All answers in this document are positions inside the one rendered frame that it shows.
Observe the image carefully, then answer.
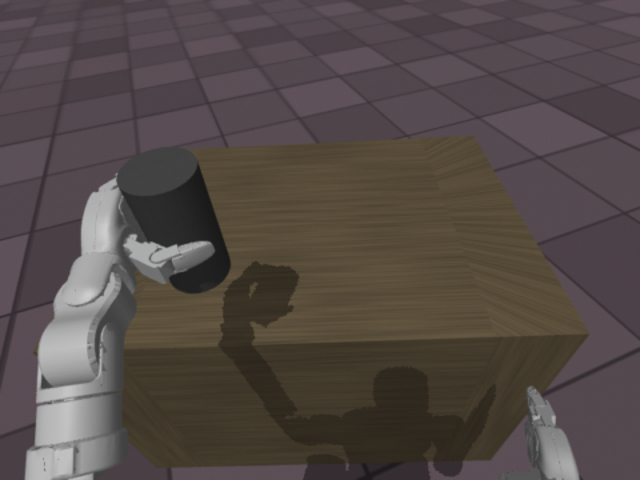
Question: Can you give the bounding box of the left robot arm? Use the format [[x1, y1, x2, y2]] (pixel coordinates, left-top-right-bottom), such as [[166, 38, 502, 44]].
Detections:
[[25, 252, 137, 480]]

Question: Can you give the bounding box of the right robot hand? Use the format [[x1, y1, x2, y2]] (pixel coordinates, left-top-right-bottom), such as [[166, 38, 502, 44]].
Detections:
[[499, 386, 580, 480]]

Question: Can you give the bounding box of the can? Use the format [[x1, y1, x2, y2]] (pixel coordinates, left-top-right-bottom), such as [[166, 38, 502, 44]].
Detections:
[[116, 147, 231, 294]]

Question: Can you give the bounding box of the left robot hand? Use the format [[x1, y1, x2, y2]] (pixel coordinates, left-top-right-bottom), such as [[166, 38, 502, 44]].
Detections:
[[81, 173, 215, 284]]

